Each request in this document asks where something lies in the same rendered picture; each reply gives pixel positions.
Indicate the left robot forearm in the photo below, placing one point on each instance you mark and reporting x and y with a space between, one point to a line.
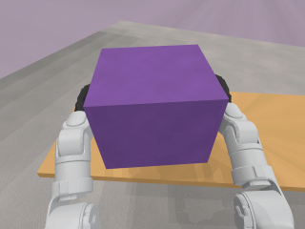
72 174

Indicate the right robot upper arm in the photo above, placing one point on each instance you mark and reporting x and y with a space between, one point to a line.
261 210

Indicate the left robot hand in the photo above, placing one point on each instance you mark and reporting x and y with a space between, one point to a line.
81 99

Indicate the left robot upper arm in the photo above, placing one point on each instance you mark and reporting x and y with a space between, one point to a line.
83 215

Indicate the right robot forearm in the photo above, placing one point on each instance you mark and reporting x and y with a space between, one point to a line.
250 167

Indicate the table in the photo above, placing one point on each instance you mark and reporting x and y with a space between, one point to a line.
280 123

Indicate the right robot hand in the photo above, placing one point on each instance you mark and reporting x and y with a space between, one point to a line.
225 87

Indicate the carton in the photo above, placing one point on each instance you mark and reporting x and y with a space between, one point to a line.
154 106

